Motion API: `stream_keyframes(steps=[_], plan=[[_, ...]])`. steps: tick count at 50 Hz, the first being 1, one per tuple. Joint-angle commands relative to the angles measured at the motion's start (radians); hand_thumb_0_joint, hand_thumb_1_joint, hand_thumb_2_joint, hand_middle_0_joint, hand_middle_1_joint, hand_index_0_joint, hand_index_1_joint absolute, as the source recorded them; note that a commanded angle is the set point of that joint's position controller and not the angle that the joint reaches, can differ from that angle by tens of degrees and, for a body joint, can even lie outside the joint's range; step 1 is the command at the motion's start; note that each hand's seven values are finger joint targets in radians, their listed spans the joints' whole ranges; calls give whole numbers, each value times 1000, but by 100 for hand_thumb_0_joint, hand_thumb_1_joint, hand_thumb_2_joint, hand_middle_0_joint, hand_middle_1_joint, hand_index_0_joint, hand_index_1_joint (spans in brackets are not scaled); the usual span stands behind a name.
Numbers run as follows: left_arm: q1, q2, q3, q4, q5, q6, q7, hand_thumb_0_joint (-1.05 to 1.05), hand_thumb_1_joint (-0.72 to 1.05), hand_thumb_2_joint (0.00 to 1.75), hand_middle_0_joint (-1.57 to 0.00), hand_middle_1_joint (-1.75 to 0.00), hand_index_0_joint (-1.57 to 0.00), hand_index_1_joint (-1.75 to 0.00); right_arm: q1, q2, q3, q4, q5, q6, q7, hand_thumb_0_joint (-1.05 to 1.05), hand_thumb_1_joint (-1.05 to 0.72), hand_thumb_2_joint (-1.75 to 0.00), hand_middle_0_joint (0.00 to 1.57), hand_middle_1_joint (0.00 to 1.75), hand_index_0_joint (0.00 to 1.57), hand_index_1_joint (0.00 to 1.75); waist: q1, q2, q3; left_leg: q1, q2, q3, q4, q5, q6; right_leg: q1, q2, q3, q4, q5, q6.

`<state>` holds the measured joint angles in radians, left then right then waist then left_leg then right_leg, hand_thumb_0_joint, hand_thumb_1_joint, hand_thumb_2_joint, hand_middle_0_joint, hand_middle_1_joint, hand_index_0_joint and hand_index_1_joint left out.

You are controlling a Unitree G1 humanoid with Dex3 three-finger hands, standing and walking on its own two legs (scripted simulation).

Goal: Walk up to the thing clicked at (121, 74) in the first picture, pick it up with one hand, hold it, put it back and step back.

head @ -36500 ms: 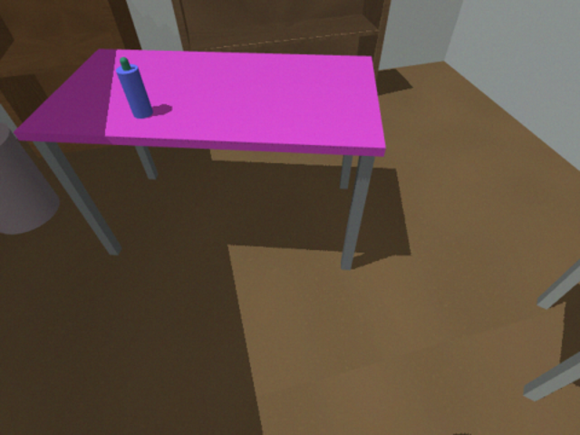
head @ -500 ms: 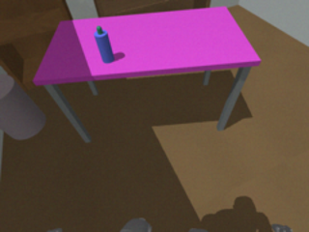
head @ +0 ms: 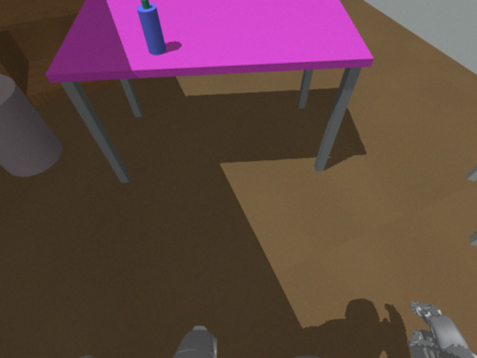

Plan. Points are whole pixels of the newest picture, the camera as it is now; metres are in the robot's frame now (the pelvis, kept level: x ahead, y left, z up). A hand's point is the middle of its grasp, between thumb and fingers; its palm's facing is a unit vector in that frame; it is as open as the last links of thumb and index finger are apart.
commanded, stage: step back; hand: left
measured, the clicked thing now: (151, 25) +1.06 +0.30 -0.01
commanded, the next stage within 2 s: stand in 1.12 s
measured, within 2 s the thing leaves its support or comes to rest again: neither
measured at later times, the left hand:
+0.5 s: hand out of the picture +0.01 +0.28 -0.12, palm faces +0.05 -0.90 -0.42, open 7.4 cm
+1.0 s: hand out of the picture +0.05 +0.29 -0.15, palm faces +0.08 -0.93 -0.36, open 7.4 cm
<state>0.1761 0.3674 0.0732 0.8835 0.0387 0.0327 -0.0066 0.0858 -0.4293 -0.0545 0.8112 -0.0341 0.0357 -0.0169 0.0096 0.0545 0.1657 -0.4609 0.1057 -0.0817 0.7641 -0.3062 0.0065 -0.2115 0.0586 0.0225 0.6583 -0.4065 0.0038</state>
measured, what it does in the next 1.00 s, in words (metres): steps on the spot: left foot, then left foot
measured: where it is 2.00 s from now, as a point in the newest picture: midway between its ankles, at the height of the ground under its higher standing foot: outside the picture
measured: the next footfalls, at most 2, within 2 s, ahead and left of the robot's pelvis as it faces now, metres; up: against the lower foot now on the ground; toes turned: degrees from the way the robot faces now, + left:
left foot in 0.26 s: +0.00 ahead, +0.13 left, +0.00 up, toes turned +1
left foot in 0.80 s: +0.08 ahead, +0.15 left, +0.00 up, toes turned +6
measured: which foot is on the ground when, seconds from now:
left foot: up 0.00-0.24, down 0.26-0.52, up 0.54-0.78, down 0.80-1.00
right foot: down 0.00-1.00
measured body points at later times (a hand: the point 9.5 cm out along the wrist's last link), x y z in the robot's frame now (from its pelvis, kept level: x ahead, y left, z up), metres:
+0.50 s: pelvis -0.04 -0.02 +0.01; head -0.03 -0.02 +0.46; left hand +0.01 +0.32 -0.09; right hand +0.03 -0.32 -0.12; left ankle -0.04 +0.13 -0.71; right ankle -0.01 -0.12 -0.71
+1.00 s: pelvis +0.00 +0.02 +0.01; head +0.03 +0.04 +0.46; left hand +0.05 +0.34 -0.12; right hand +0.13 -0.27 -0.11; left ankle +0.04 +0.14 -0.71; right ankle -0.01 -0.12 -0.71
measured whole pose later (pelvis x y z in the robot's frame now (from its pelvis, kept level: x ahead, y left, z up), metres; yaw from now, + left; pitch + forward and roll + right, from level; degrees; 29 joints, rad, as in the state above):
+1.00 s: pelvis +0.00 +0.02 +0.01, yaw +4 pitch -2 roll +0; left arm 0.15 0.40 0.04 1.01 0.01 0.00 0.00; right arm 0.09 -0.33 -0.03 1.00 -0.03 0.00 0.01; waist 0.03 -0.03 0.10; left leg -0.34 0.03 0.01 0.63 -0.26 0.00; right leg -0.22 -0.03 -0.02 0.62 -0.37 -0.01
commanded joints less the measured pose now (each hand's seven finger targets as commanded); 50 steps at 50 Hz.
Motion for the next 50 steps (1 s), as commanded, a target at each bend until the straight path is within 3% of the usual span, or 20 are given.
stream_keyframes(steps=[1,4,9,12,13,14,15,16,18,23,24,26,28,31,38,40,42,44,46,50], plan=[[-75,398,95,-101,9,-42,25,0,90,90,-20,-30,-20,-30,27,-189,-63,-49,15,-8,-21,0,-90,-90,20,30,20,30,25,-246,-113,69,-81,-100,291,-259,-9,-334,-477,573,-386,-138,-278],[-102,273,61,-86,8,-59,28,0,90,90,-20,-30,-20,-30,52,-161,-44,3,26,-21,-3,0,-90,-90,20,30,20,30,-16,-141,-74,-10,-150,-47,269,-141,-4,-151,-285,227,-243,185,-190],[19,301,71,-38,13,-70,20,0,90,90,-20,-30,-20,-30,31,-138,-36,15,1,-44,14,0,-90,-90,20,30,20,30,55,-240,-102,-5,-115,18,-16,-210,-22,4,-293,270,-266,-36,-189],[-34,275,50,-52,-2,-52,12,0,90,90,-20,-30,-20,-30,141,-131,-51,73,-3,-66,19,0,-90,-90,20,30,20,30,-15,-208,-163,285,-140,77,-399,-72,6,-78,-271,194,-147,48,-147],[-10,219,30,-50,-5,-51,12,0,90,90,-20,-30,-20,-30,160,-152,-65,89,-7,-74,14,0,-90,-90,20,30,20,30,-14,-119,-190,415,-94,-42,-430,-34,25,-159,-219,136,-25,115,-105],[32,158,15,-46,-15,-51,11,0,90,90,-20,-30,-20,-30,178,-209,-79,89,-22,-79,10,0,-90,-90,20,30,20,30,-9,84,-224,505,83,-327,-490,-102,86,-308,-114,43,176,9,-45],[-37,208,28,-43,-21,-51,18,0,90,90,-20,-30,-20,-30,149,-301,-91,74,-13,-76,14,0,-90,-90,20,30,20,30,-29,118,-165,381,217,-509,-523,-342,213,-380,-77,-34,225,-164,-28],[-75,272,45,-28,-11,-56,19,0,90,90,-20,-30,-20,-30,131,-305,-95,76,-7,-73,20,0,-90,-90,20,30,20,30,-38,68,-84,191,238,-512,-553,-459,254,-283,-115,30,270,-182,-30],[-18,244,41,-15,-22,-66,3,0,90,90,-20,-30,-20,-30,70,-221,-69,66,-12,-72,24,0,-90,-90,20,30,20,30,6,50,-58,206,148,-312,-516,-333,213,-241,-120,19,168,-148,-33],[67,185,43,43,-15,-89,6,0,90,90,-20,-30,-20,-30,56,-181,-54,70,5,-55,31,0,-90,-90,20,30,20,30,39,80,-127,103,42,-121,-333,-88,122,75,-34,-92,-195,93,-29],[111,204,50,64,-10,-96,16,0,90,90,-20,-30,-20,-30,60,-132,-39,66,13,-48,30,0,-90,-90,20,30,20,30,62,25,-157,51,5,-83,-226,-59,90,177,-50,-44,-238,124,-29],[169,336,81,62,11,-103,28,0,90,90,-20,-30,-20,-30,51,-55,-16,31,13,-45,19,0,-90,-90,20,30,20,30,94,-226,-134,-206,-213,-26,124,-266,19,230,-383,491,-450,-168,-134],[28,357,85,12,6,-100,24,0,90,90,-20,-30,-20,-30,110,-165,-49,73,5,-44,8,0,-90,-90,20,30,20,30,47,-131,-64,-89,-97,-74,206,-253,8,-9,-493,553,-459,-288,-256],[-16,271,58,1,-9,-113,26,0,90,90,-20,-30,-20,-30,160,-140,-43,120,11,-50,18,0,-90,-90,20,30,20,30,8,-118,-83,-50,-85,-85,151,-119,-3,43,-334,254,-382,35,-175],[-31,262,39,11,-21,-95,23,0,90,90,-20,-30,-20,-30,134,-93,-33,127,9,-61,20,0,-90,-90,20,30,20,30,6,-198,-156,185,-102,114,-198,26,-9,21,-290,38,-150,647,-140],[-21,245,24,10,-30,-76,24,0,90,90,-20,-30,-20,-30,135,-100,-38,142,9,-64,11,0,-90,-90,20,30,20,30,-6,-155,-168,283,-115,110,-297,233,12,-26,-232,2,-49,596,-87],[-6,192,3,1,-38,-65,22,0,90,90,-20,-30,-20,-30,119,-175,-52,135,1,-68,0,0,-90,-90,20,30,20,30,2,14,-219,367,68,-101,-306,368,83,-137,-149,-26,26,322,-37],[-10,213,11,40,-46,-41,28,0,90,90,-20,-30,-20,-30,30,-245,-57,116,8,-62,2,0,-90,-90,20,30,20,30,4,112,-206,124,212,-268,-410,116,224,6,-80,-48,98,-108,-26],[-7,197,5,60,-39,-45,20,0,90,90,-20,-30,-20,-30,-1,-213,-44,126,0,-57,2,0,-90,-90,20,30,20,30,20,113,-181,143,157,-193,-417,53,177,-6,-83,-33,20,-92,-39],[31,219,15,109,-30,-63,24,0,90,90,-20,-30,-20,-30,-55,-151,-22,134,14,-58,5,0,-90,-90,20,30,20,30,33,85,-229,163,72,-71,-302,234,69,90,-127,14,-148,225,-43]])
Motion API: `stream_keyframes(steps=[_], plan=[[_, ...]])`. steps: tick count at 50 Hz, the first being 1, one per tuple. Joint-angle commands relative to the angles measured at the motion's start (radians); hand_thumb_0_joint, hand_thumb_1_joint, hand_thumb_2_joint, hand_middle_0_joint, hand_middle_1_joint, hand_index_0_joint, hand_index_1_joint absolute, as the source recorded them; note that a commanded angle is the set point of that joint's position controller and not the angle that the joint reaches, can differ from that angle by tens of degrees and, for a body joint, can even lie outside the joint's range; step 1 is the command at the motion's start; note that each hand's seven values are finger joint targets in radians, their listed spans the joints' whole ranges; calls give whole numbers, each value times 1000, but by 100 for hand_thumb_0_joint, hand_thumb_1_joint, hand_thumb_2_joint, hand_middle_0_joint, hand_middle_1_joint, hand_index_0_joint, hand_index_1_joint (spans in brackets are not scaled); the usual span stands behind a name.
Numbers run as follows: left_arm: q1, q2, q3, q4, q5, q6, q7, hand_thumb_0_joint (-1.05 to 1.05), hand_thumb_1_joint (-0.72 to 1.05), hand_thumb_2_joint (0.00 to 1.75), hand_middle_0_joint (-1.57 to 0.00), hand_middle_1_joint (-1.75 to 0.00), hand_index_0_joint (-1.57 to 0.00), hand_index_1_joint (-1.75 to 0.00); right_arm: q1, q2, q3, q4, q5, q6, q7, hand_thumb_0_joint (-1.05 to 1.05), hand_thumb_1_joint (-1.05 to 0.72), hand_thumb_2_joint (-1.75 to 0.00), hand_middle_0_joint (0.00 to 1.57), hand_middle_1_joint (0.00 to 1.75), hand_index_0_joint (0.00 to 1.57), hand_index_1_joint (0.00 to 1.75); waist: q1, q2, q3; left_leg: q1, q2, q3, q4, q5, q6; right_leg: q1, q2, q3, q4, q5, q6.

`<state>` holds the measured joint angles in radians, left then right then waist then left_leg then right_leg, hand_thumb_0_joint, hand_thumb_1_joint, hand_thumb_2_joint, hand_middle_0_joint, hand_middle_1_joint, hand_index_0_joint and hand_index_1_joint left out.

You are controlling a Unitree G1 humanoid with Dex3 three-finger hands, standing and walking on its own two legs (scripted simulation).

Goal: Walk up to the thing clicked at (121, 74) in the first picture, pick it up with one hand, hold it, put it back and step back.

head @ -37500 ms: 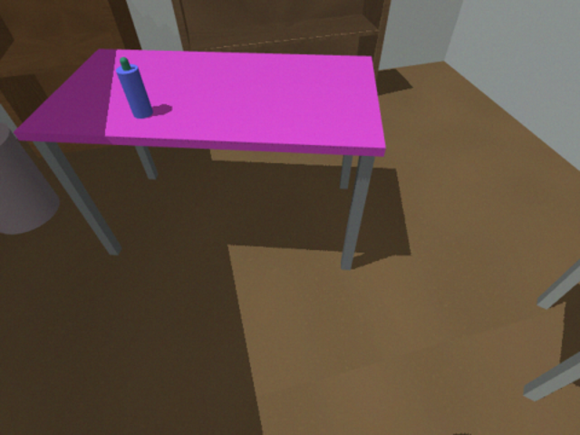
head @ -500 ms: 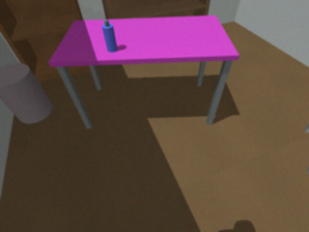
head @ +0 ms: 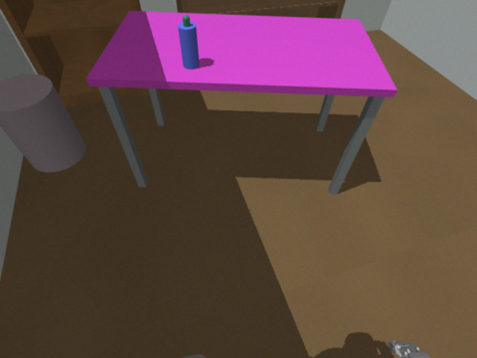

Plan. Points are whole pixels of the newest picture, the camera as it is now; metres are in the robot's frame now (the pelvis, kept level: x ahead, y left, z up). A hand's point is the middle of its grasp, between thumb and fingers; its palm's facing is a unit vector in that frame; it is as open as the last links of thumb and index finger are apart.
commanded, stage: step back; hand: left
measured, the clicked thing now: (188, 41) +1.08 +0.20 -0.02
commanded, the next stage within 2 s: stand in 0.12 s
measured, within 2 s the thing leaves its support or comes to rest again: neither
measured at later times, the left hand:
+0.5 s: hand out of the picture +0.10 +0.24 -0.13, palm faces -0.04 -0.94 -0.34, open 7.4 cm
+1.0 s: hand out of the picture +0.08 +0.25 -0.14, palm faces -0.06 -0.94 -0.34, open 7.4 cm
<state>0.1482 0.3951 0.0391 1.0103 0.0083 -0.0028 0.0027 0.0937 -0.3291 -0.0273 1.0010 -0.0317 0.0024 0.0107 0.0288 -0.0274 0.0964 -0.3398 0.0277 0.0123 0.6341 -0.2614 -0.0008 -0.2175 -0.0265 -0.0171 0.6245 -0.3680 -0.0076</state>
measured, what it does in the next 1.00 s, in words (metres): stands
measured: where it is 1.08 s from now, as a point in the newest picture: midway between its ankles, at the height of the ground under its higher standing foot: outside the picture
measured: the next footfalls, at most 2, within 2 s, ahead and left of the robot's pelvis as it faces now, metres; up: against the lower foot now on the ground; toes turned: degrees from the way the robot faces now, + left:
none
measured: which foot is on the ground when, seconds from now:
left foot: down 0.00-1.00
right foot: down 0.00-1.00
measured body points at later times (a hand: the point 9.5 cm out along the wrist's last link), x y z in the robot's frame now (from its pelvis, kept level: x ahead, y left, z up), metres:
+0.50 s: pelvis +0.00 -0.01 +0.02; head +0.00 -0.01 +0.47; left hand +0.10 +0.29 -0.11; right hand +0.09 -0.31 -0.11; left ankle +0.05 +0.12 -0.72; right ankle -0.02 -0.13 -0.72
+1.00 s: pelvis +0.01 +0.00 +0.02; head +0.03 +0.00 +0.47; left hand +0.09 +0.30 -0.11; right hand +0.07 -0.30 -0.11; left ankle +0.05 +0.12 -0.72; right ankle -0.02 -0.13 -0.72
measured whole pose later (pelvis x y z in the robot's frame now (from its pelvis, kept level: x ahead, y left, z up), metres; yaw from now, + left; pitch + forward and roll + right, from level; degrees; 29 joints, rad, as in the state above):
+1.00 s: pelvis +0.01 +0.00 +0.02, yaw -1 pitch -2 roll +0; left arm 0.12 0.36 0.00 1.14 0.01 -0.01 -0.01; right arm 0.11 -0.33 -0.01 1.16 -0.01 -0.01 0.02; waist -0.01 0.00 0.05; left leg -0.18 0.03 0.04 0.34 -0.13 -0.01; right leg -0.07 -0.02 0.00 0.33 -0.23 0.02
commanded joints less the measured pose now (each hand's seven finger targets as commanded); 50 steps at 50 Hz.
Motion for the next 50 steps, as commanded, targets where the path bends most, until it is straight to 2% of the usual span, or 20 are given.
stream_keyframes(steps=[1,2,3,5,6,7,8,10,12,18,22,26,30,32,33,35,38,41,42,50], plan=[[40,202,47,-17,2,-31,16,0,90,90,-20,-30,-20,-30,-65,-235,-44,-52,16,-23,-22,0,-90,-90,20,30,20,30,6,140,-170,64,131,-146,-168,177,63,71,-61,93,-123,207,-44],[5,211,44,-22,6,-31,12,0,90,90,-20,-30,-20,-30,-62,-231,-44,-44,18,-22,-22,0,-90,-90,20,30,20,30,-12,107,-163,90,118,-132,-185,130,56,34,-75,107,-139,204,-46],[-20,206,40,-24,6,-31,11,0,90,90,-20,-30,-20,-30,-68,-233,-43,-34,17,-22,-22,0,-90,-90,20,30,20,30,-18,96,-147,102,120,-133,-197,114,55,20,-75,100,-150,204,-41],[-30,198,37,-18,3,-35,11,0,90,90,-20,-30,-20,-30,-83,-240,-43,-18,15,-28,-22,0,-90,-90,20,30,20,30,-13,81,-161,131,124,-121,-189,204,57,43,-71,87,-160,268,-34],[-6,146,7,15,-4,-37,3,0,90,90,-20,-30,-20,-30,-61,-242,-34,-6,24,-36,-14,0,-90,-90,20,30,20,30,-22,82,-184,204,119,-126,-200,239,54,39,-84,98,-208,265,-22],[-21,160,8,18,-4,-39,1,0,90,90,-20,-30,-20,-30,-58,-234,-34,1,25,-39,-12,0,-90,-90,20,30,20,30,-33,65,-177,233,118,-118,-210,264,49,25,-85,100,-222,268,-18],[-35,167,8,20,-4,-43,3,0,90,90,-20,-30,-20,-30,-61,-234,-35,8,27,-41,-11,0,-90,-90,20,30,20,30,-36,48,-195,248,117,-108,-195,325,46,53,-94,102,-229,334,-18],[-58,176,6,26,-6,-45,4,0,90,90,-20,-30,-20,-30,-66,-227,-31,20,27,-41,-10,0,-90,-90,20,30,20,30,-40,32,-179,262,113,-97,-214,333,42,51,-97,99,-255,354,-14],[-62,176,3,33,-4,-47,5,0,90,90,-20,-30,-20,-30,-77,-224,-28,29,27,-41,-9,0,-90,-90,20,30,20,30,-36,9,-173,275,110,-88,-221,373,36,70,-104,93,-267,418,-10],[-74,173,0,51,-3,-46,6,0,90,90,-20,-30,-20,-30,-89,-210,-23,50,25,-38,-6,0,-90,-90,20,30,20,30,-32,-12,-130,261,106,-77,-279,316,19,88,-111,91,-327,374,0],[-75,177,3,60,0,-43,6,0,90,90,-20,-30,-20,-30,-93,-214,-24,64,24,-33,-4,0,-90,-90,20,30,20,30,-28,12,-85,224,97,-80,-325,178,7,65,-111,101,-378,211,-2],[-84,179,7,63,0,-41,3,0,90,90,-20,-30,-20,-30,-78,-219,-23,75,24,-39,-4,0,-90,-90,20,30,20,30,-31,46,-96,226,105,-82,-345,158,6,82,-110,102,-374,195,-8],[-83,180,6,63,2,-39,0,0,90,90,-20,-30,-20,-30,-68,-214,-21,81,21,-39,-3,0,-90,-90,20,30,20,30,-29,34,-80,213,102,-85,-359,113,1,58,-105,101,-388,134,-9],[-79,174,6,64,3,-35,-2,0,90,90,-20,-30,-20,-30,-57,-231,-24,85,20,-37,-4,0,-90,-90,20,30,20,30,-33,59,-66,201,104,-95,-378,31,1,32,-96,99,-391,77,-7],[-81,177,7,64,3,-34,-2,0,90,90,-20,-30,-20,-30,-59,-229,-23,83,21,-36,-4,0,-90,-90,20,30,20,30,-32,57,-69,194,106,-98,-375,25,5,47,-98,98,-388,89,-9],[-83,179,8,62,3,-35,-3,0,90,90,-20,-30,-20,-30,-43,-226,-22,84,22,-38,-5,0,-90,-90,20,30,20,30,-37,41,-101,210,108,-95,-371,74,7,65,-102,99,-378,129,-11],[-75,175,7,64,0,-31,-5,0,90,90,-20,-30,-20,-30,-36,-232,-22,92,19,-39,-8,0,-90,-90,20,30,20,30,-34,50,-98,202,112,-101,-384,55,6,61,-96,96,-367,131,-11],[-68,173,4,60,-1,-33,-4,0,90,90,-20,-30,-20,-30,-33,-232,-22,91,20,-43,-10,0,-90,-90,20,30,20,30,-31,33,-139,242,115,-88,-353,192,8,82,-104,99,-357,218,-12],[-72,165,2,63,-2,-32,-4,0,90,90,-20,-30,-20,-30,-26,-235,-20,96,22,-42,-11,0,-90,-90,20,30,20,30,-37,46,-130,233,113,-86,-355,173,10,77,-103,98,-359,208,-10],[-57,171,-2,65,-4,-34,2,0,90,90,-20,-30,-20,-30,-21,-230,-15,99,25,-40,-12,0,-90,-90,20,30,20,30,-39,19,-145,272,118,-73,-320,313,12,92,-108,89,-350,328,-1]])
